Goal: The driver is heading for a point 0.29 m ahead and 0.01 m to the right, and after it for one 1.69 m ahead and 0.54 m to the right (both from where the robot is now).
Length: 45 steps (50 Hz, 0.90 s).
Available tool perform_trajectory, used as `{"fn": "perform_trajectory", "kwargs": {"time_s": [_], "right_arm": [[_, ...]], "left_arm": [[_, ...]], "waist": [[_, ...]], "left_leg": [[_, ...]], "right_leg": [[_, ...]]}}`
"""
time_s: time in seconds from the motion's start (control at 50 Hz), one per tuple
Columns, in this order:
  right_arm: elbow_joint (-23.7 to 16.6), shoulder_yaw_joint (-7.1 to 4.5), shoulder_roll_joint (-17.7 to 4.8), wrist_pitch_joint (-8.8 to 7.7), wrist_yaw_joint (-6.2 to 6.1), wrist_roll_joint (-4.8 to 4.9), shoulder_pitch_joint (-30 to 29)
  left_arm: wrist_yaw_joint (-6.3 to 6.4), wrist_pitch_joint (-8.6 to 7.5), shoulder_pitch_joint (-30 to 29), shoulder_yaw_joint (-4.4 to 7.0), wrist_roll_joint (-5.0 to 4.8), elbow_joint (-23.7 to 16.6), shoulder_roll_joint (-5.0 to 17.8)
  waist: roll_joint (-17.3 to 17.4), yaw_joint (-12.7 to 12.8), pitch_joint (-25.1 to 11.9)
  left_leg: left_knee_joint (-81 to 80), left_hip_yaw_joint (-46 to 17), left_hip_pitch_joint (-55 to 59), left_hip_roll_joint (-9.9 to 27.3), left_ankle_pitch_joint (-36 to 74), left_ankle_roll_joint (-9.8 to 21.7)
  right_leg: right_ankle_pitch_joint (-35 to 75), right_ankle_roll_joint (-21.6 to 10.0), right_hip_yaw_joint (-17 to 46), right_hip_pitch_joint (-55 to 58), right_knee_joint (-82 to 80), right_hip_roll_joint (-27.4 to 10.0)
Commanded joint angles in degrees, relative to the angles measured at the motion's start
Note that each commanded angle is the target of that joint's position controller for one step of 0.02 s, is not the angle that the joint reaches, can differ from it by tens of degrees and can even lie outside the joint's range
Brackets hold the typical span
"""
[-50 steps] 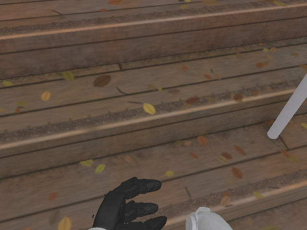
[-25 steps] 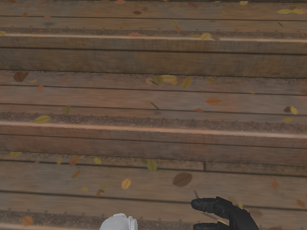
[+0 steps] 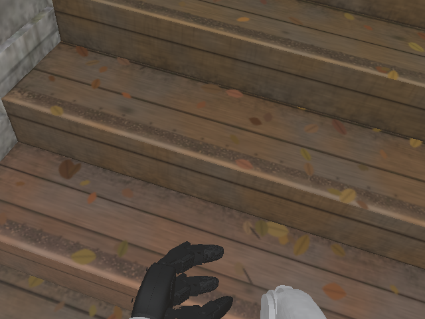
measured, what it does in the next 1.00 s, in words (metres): climbs, turning right: right foot 0.17 m higher, then left foot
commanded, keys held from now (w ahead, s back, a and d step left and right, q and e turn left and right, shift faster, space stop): w+q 0.04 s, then w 0.02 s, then e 0.94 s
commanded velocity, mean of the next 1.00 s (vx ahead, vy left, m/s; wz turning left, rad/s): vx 0.15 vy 0.00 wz -0.26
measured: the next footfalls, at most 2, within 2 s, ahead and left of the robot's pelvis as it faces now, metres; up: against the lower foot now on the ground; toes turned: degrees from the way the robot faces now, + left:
right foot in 0.06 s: +0.22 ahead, -0.11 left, +0.17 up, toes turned +0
left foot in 0.50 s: +0.33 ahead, +0.11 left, +0.17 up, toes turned -5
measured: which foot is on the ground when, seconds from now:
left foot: down 0.00-0.08, up 0.10-0.48, down 0.50-0.98, up 1.00-1.00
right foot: up 0.00-0.04, down 0.06-0.52, up 0.54-0.94, down 0.96-1.00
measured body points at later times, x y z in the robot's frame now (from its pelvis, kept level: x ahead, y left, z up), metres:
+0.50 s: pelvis +0.22 +0.00 +0.15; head +0.23 -0.01 +0.60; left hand +0.23 +0.23 +0.01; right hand +0.43 -0.17 +0.06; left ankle +0.29 +0.11 -0.57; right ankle +0.18 -0.11 -0.58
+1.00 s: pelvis +0.21 -0.08 +0.13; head +0.22 -0.10 +0.58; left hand +0.49 +0.04 +0.06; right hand +0.26 -0.39 +0.03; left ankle +0.28 +0.11 -0.57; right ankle +0.17 -0.20 -0.59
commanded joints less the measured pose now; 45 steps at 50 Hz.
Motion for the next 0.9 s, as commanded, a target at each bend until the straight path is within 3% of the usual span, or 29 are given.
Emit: {"fn": "perform_trajectory", "kwargs": {"time_s": [0.02,0.04,0.06,0.08,0.1,0.12,0.14,0.16,0.18,0.24,0.3,0.32,0.34,0.36,0.4,0.42,0.46,0.5,0.52,0.54,0.56,0.58,0.6,0.64,0.72,0.78,0.82,0.84,0.9], "right_arm": [[-3.45,-3.42,-13.9,-0.83,-0.96,-0.34,-1.74],[-4.09,-4.4,-17.1,-1.49,-0.99,0.21,-3.65],[-5.38,-4.6,-18.47,-2.38,-0.96,-0.1,-8.74],[-8.11,-4.26,-17.15,-4.56,-0.17,-1.45,-13.23],[-7.54,-2.69,-5.47,-5.76,2.24,-0.49,-8.16],[-7.42,-2.83,-6.46,-7.42,5.06,-1.58,-6.26],[-9.92,-2.77,-5.31,-7.12,6.81,-0.41,-11.19],[-13.5,-1.47,-4.65,-6.51,7.32,-0.86,-15.23],[-14.71,-1.02,-4.18,-5.7,6.95,-1.02,-15.93],[-15.7,0.96,-1.98,-4.64,5.95,0.96,-11.66],[-19.61,2.35,-3.5,-4.79,4.07,-1.43,-14.73],[-22.02,3.36,-2.76,-4.76,3.2,-2.45,-19.48],[-23.69,3.09,-4.95,-4.58,2.29,-2.95,-23.89],[-24.98,2.66,-5.22,-4.18,0.88,-2.67,-27.5],[-23.87,1.1,-7.65,-2.43,-1.09,-0.67,-25.35],[-22.15,-0.03,-9.78,-1.59,-1.23,0.1,-23.27],[-20.29,-1.84,-11.66,-1.07,-1.31,1.22,-20.86],[-18.93,-3.02,-12.74,-2.21,-1.22,0.75,-20.5],[-17.23,-4.08,-16.25,-2.7,-1.55,-0.45,-13.96],[-18.06,-4.51,-17.85,-1.83,-1.09,-1.98,-9.33],[-21.43,-4.28,-16.17,-1.76,-0.44,-3.86,-14.09],[-22.87,-4.07,-13.62,-1.35,-0.32,-3.73,-19.81],[-23.3,-3.48,-12.08,-0.93,-1.1,-2.34,-24.05],[-21.54,-3.35,-12.44,-0.26,-2.71,-1.11,-24.71],[-20.35,-4.6,-16.12,-1.15,-4.09,-1.19,-17.9],[-21.54,-5.52,-18.24,-1.17,-3.91,-0.52,-19.98],[-23.53,-6.1,-19.65,-0.72,-3.16,-0.57,-24.82],[-23.95,-6.27,-20.6,-0.5,-2.69,-1.14,-25.25],[-23.89,-7.8,-23.15,0.13,-1.4,-0.01,-22.79]], "left_arm": [[1.0,-1.92,-1.21,6.56,-0.87,-6.32,10.96],[1.08,-1.82,5.39,8.77,-1.79,-4.86,15.48],[0.58,-1.5,15.78,10.53,-2.2,-1.41,20.23],[0.15,-0.86,28.39,12.13,-0.53,3.78,25.29],[1.32,0.89,32.63,12.6,1.25,9.96,25.56],[3.17,2.13,28.9,11.38,1.84,10.0,18.03],[3.59,3.08,24.47,9.57,0.26,12.64,9.76],[2.98,2.94,21.93,8.48,-0.46,15.31,5.34],[2.77,2.54,19.81,8.63,-0.97,17.22,4.09],[0.92,2.35,18.77,7.67,-0.52,20.17,2.39],[0.39,3.18,16.76,7.83,-0.47,18.36,7.44],[1.57,3.47,16.48,8.2,-0.82,17.19,9.36],[2.55,3.85,18.65,9.62,-1.25,15.68,13.58],[3.14,3.94,20.67,10.81,-1.36,15.04,17.29],[4.12,4.71,23.3,12.53,-2.31,13.5,21.36],[4.19,5.22,22.65,12.64,-1.52,12.19,20.89],[3.9,6.11,22.37,12.69,-2.49,10.69,18.59],[3.23,5.99,22.06,12.53,-2.52,9.7,15.74],[2.54,5.15,22.13,12.28,-1.62,8.16,13.13],[1.82,4.34,28.74,11.53,-0.96,8.58,9.73],[1.47,4.86,32.38,11.96,-2.69,10.52,11.19],[2.0,6.11,27.39,12.31,-3.7,8.93,12.11],[2.99,7.57,21.78,12.32,-4.01,6.82,12.66],[3.86,8.9,15.93,11.53,-2.44,2.38,13.14],[2.7,7.7,11.42,9.52,-3.02,-3.02,11.75],[2.32,8.24,8.82,8.59,-2.63,-5.45,12.14],[1.9,8.48,8.43,7.94,-1.96,-5.51,12.07],[2.11,8.84,7.05,8.09,-1.68,-5.66,12.06],[2.05,9.77,7.04,10.04,-3.14,-6.46,14.33]], "waist": [[12.12,10.23,-10.24],[17.14,13.87,-13.48],[16.96,18.52,-16.66],[4.96,21.64,-22.98],[-28.65,16.14,-22.19],[-23.82,13.61,-17.97],[-13.94,9.91,-4.48],[-2.26,5.94,2.08],[4.23,2.57,5.57],[4.7,-1.93,7.56],[2.3,-3.18,5.95],[0.07,-2.11,3.43],[-0.83,0.39,-0.27],[-6.26,1.69,-4.12],[-9.45,2.81,-6.49],[-9.15,2.92,-6.98],[-9.3,2.24,-3.63],[-6.13,1.96,-1.63],[4.8,1.24,-5.75],[17.09,2.23,-14.4],[14.19,3.7,-16.93],[9.08,4.7,-10.73],[6.51,6.08,-3.54],[4.16,6.43,2.08],[4.99,4.68,-0.13],[6.92,5.55,-1.68],[6.95,6.81,-3.51],[9.4,5.94,-4.42],[14.89,4.54,-6.87]], "left_leg": [[-3.62,-4.17,-2.15,10.01,82.11,6.44],[3.85,-4.83,4.45,11.63,100.41,7.28],[14.77,-4.6,6.2,11.66,103.05,7.63],[29.13,-3.94,-0.84,9.04,95.73,8.97],[56.43,-3.92,-24.99,-7.65,21.64,2.71],[80.18,-11.91,-32.12,-11.07,5.12,-0.13],[90.86,-8.62,-40.02,-9.05,1.53,-1.65],[92.74,-5.33,-42.9,-6.69,1.73,-0.99],[91.87,-2.56,-44.06,-3.7,2.46,-0.19],[95.26,1.49,-47.3,-0.41,3.77,0.2],[73.05,11.31,-41.68,3.9,14.78,-2.93],[62.38,14.2,-36.17,4.77,16.65,-4.7],[50.8,18.23,-26.15,3.4,15.67,-6.04],[45.26,17.73,-19.97,2.74,14.27,-7.78],[35.52,15.06,-17.43,1.29,8.44,-9.78],[31.48,13.73,-16.35,1.12,8.7,-9.09],[14.57,12.1,-14.79,1.16,13.51,-7.13],[1.07,10.14,-7.05,4.12,23.26,-5.12],[5.12,0.91,11.4,14.48,56.49,-1.01],[8.2,-12.19,20.39,30.55,73.54,10.02],[4.27,-19.39,13.38,35.11,61.35,16.48],[1.44,-15.57,6.65,32.97,39.3,15.85],[0.62,-8.85,0.09,27.73,23.51,11.57],[-0.39,0.19,-8.27,21.69,19.03,7.14],[1.08,6.09,-2.0,22.64,27.5,8.85],[1.38,9.99,-2.44,22.63,24.68,7.76],[1.97,16.71,-9.72,19.66,21.51,4.67],[1.51,16.71,-12.43,21.03,23.05,4.92],[1.93,14.88,-7.92,26.13,19.37,3.69]], "right_leg": [[-15.1,-2.4,-5.09,39.71,-20.29,7.05],[-19.19,-3.32,-0.33,45.14,-27.84,7.5],[-19.65,-5.85,8.99,53.58,-36.93,4.81],[-16.06,-9.56,22.96,69.8,-46.32,-1.43],[3.68,-21.56,57.28,83.58,-73.16,-14.14],[6.16,-23.0,70.94,78.0,-78.1,-17.08],[3.37,-20.3,59.7,67.22,-74.4,-15.44],[0.75,-16.61,46.81,58.56,-70.61,-11.95],[-1.12,-13.38,35.84,52.34,-67.45,-9.86],[5.41,-10.58,22.21,46.15,-70.46,-4.84],[17.46,-9.49,10.6,40.45,-72.7,0.63],[23.0,-9.26,9.59,38.8,-73.35,1.83],[26.9,-9.04,7.73,38.95,-76.1,3.0],[33.51,-9.56,10.32,43.21,-76.19,1.52],[36.0,-10.67,14.75,53.66,-74.7,-2.14],[35.31,-10.88,18.03,57.53,-73.21,-4.4],[31.68,-8.96,22.4,63.88,-70.09,-5.68],[25.53,-5.73,20.45,62.57,-59.66,0.19],[0.58,-2.45,17.29,45.16,-43.6,4.77],[-27.18,1.38,13.57,33.43,-20.71,10.82],[-29.32,4.58,16.35,29.83,1.67,9.39],[-29.21,6.08,14.53,23.3,15.45,7.21],[-25.43,7.25,14.95,19.94,17.4,4.49],[-16.88,8.42,13.51,21.71,18.51,3.38],[-9.3,9.9,13.09,16.16,21.07,2.31],[-5.9,10.69,12.25,18.47,8.44,-1.07],[-0.37,9.16,8.98,32.92,-15.25,-3.38],[-2.93,8.04,5.92,39.11,-19.34,-2.16],[-5.99,4.61,5.27,47.89,-38.24,-1.71]]}}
